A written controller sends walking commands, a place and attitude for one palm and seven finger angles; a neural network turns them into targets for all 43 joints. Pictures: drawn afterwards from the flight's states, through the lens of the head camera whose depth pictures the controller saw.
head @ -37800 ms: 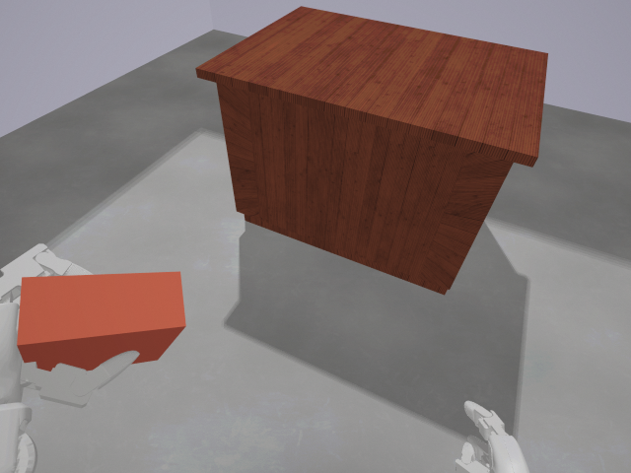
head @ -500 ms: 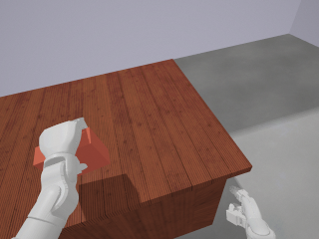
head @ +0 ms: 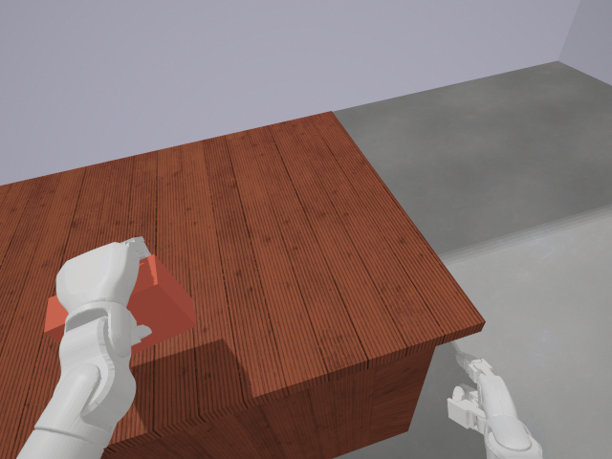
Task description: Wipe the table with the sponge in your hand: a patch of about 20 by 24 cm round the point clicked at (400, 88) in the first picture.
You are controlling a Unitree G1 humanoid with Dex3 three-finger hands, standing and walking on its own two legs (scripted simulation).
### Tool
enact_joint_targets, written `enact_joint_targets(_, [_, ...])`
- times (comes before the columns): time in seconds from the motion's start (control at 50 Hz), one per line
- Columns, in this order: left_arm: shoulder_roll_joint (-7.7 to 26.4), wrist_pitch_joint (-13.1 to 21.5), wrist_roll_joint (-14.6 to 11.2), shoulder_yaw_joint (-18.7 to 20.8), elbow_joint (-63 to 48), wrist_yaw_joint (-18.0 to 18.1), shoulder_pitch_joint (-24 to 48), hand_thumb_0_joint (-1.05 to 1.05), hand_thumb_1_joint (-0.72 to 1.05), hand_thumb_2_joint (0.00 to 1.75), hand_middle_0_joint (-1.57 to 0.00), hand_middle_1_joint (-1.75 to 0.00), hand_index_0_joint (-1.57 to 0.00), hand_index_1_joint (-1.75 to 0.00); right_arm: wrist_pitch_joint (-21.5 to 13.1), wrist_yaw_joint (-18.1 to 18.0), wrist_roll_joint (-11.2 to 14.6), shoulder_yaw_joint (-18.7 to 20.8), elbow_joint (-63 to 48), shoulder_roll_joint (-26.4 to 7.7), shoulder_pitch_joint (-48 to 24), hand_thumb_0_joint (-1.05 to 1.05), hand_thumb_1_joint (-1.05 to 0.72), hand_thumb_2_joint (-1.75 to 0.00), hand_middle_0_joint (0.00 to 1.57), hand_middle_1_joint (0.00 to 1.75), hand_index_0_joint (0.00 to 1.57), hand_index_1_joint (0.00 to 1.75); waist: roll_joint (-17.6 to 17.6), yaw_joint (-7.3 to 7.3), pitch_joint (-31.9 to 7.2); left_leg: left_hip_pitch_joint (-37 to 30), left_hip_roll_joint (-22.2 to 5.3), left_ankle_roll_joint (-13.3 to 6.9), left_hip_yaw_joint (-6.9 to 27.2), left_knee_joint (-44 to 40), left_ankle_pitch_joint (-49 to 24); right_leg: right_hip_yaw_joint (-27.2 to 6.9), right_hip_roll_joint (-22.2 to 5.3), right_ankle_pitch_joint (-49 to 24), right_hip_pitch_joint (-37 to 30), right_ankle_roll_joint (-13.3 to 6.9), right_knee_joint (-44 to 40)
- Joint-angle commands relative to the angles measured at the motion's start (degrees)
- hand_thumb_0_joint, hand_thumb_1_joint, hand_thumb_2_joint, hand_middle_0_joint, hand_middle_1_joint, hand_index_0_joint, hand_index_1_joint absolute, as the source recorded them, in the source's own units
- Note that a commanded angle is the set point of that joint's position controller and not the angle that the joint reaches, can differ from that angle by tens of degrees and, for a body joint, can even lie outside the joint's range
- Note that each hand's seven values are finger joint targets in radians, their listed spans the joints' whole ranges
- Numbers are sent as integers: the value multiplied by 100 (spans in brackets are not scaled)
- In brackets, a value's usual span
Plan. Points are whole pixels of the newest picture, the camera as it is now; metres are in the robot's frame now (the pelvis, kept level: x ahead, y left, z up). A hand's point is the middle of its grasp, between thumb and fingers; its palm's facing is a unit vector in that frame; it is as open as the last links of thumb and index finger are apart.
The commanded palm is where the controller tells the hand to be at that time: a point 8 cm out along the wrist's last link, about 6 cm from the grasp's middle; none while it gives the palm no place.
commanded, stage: move the sponge above the wiping area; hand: left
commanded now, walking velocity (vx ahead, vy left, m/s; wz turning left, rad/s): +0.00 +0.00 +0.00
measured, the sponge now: (135, 319) +0.26 +0.29 +0.05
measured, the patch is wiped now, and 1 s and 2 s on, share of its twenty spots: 0.00 0.00 0.20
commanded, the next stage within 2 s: lower the sponge onto the table in 0.02 s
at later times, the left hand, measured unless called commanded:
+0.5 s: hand (133, 310) +0.25 +0.28 +0.08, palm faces +0.00 -0.13 -0.99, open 9.6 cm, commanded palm +0.22 +0.27 +0.14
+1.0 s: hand (145, 332) +0.24 +0.27 +0.05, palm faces -0.06 -0.15 -0.99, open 9.6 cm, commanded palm +0.22 +0.27 +0.12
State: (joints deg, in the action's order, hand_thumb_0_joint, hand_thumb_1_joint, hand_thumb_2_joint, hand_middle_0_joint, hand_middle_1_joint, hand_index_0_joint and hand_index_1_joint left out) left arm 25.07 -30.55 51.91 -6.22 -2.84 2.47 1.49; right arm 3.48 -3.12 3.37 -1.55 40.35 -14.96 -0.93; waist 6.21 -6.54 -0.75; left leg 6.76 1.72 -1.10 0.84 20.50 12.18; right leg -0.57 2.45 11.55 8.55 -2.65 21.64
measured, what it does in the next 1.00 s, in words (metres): stands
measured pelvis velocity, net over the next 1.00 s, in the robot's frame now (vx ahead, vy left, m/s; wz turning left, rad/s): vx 0.00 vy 0.01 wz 0.00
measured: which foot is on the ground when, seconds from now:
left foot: down 0.00-1.00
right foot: down 0.00-1.00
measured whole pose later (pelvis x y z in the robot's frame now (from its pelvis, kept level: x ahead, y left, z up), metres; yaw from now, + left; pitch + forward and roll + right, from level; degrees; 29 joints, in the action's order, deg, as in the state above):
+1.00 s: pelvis +0.00 +0.01 +0.00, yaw +0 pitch -1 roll +0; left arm 22.1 -27.3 53.4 -10.0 -0.8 2.5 -3.2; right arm 4.1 -2.5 2.5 -2.0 39.9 -14.5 -0.1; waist 5.3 -6.7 -0.7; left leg 8.0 2.2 -1.7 0.7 21.5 12.6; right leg -0.8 2.1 11.7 9.6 -2.1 22.1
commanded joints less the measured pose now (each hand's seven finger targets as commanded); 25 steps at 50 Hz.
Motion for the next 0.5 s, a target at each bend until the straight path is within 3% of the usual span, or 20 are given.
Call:
enact_joint_targets(0.0, [631,-30,156,47,-1338,-289,658,0,10,130,-120,-160,-120,-160,-238,48,10,96,-1223,-544,-1332,0,-90,-90,20,30,20,30,-632,0,-1342,-52,70,-183,328,11,-1526,-523,-232,-1602,-758,-152,-40])
enact_joint_targets(0.06, [940,334,317,272,-1671,-282,816,0,10,130,-120,-160,-120,-160,-229,54,-69,101,-1253,-509,-1201,0,-90,-90,20,30,20,30,-754,-32,-1310,-100,39,-188,398,24,-1512,-563,-220,-1467,-646,-152,-55])
enact_joint_targets(0.08, [1317,461,411,600,-1909,-189,1121,0,10,130,-120,-160,-120,-160,-248,11,-111,100,-1228,-534,-1220,0,-90,-90,20,30,20,30,-611,-53,-1367,-190,22,-203,421,6,-1376,-729,-164,-1256,-611,-200,-101])
enact_joint_targets(0.1, [1291,599,528,616,-1946,-80,1335,0,10,130,-120,-160,-120,-160,-289,-18,-142,90,-1230,-463,-1114,0,-90,-90,20,30,20,30,-540,-69,-1491,-186,29,-207,393,20,-1444,-628,-180,-1245,-666,-208,-55])
enact_joint_targets(0.12, [1489,728,596,876,-1815,65,1243,0,10,130,-120,-160,-120,-160,-317,-42,-164,118,-1155,-458,-1075,0,-90,-90,20,30,20,30,-570,-140,-1427,-230,24,-172,428,33,-1498,-687,-162,-1224,-632,-235,-90])
enact_joint_targets(0.14, [1361,826,616,796,-1796,187,1377,0,10,130,-120,-160,-120,-160,-330,-62,-179,112,-1120,-447,-1074,0,-90,-90,20,30,20,30,-473,-119,-1378,-249,10,-141,434,-12,-1484,-662,-160,-1172,-579,-240,-141])
enact_joint_targets(0.18, [1777,854,697,1176,-1694,457,1733,0,10,130,-120,-160,-120,-160,-363,-102,-157,122,-1012,-499,-1091,0,-90,-90,20,30,20,30,-145,-165,-1258,-293,23,-120,489,-82,-1262,-896,-76,-811,-449,-338,-264])
enact_joint_targets(0.2, [1296,818,699,811,-1571,540,1789,0,10,130,-120,-160,-120,-160,-387,-99,-132,122,-1022,-407,-1099,0,-90,-90,20,30,20,30,-83,-108,-1268,-287,5,-102,420,-92,-1328,-695,-101,-796,-436,-313,-223])
enact_joint_targets(0.28, [1115,434,371,660,-1172,559,1629,0,10,130,-120,-160,-120,-160,-399,-53,-28,119,-955,-487,-1287,0,-90,-90,20,30,20,30,-24,-92,-1102,-300,36,-54,440,-190,-1197,-737,-96,-728,-390,-308,-340])
enact_joint_targets(0.34, [654,148,196,169,-1043,268,1282,0,10,130,-120,-160,-120,-160,-364,-7,4,132,-994,-506,-1336,0,-90,-90,20,30,20,30,-296,-12,-1217,-223,24,-68,391,-186,-1313,-522,-170,-1012,-537,-210,-276])
enact_joint_targets(0.38, [753,13,185,216,-995,43,1061,0,10,130,-120,-160,-120,-160,-300,13,10,109,-1022,-553,-1382,0,-90,-90,20,30,20,30,-418,2,-1139,-155,27,-87,416,-187,-1340,-596,-152,-1080,-549,-229,-246])
enact_joint_targets(0.4, [581,1,178,18,-1075,-83,1001,0,10,130,-120,-160,-120,-160,-277,24,5,89,-1087,-536,-1333,0,-90,-90,20,30,20,30,-539,24,-1172,-97,18,-118,398,-164,-1338,-441,-178,-1121,-592,-187,-201])
enact_joint_targets(0.44, [660,66,239,31,-1047,-220,954,0,10,130,-120,-160,-120,-160,-234,32,-18,77,-1114,-548,-1269,0,-90,-90,20,30,20,30,-766,33,-1097,-24,11,-137,416,-156,-1277,-449,-192,-1081,-536,-156,-198])
enact_joint_targets(0.48, [1031,226,373,350,-1242,-219,1149,0,10,130,-120,-160,-120,-160,-221,8,-55,72,-1117,-571,-1274,0,-90,-90,20,30,20,30,-694,7,-1116,-75,2,-158,440,-148,-1180,-615,-139,-913,-486,-203,-209])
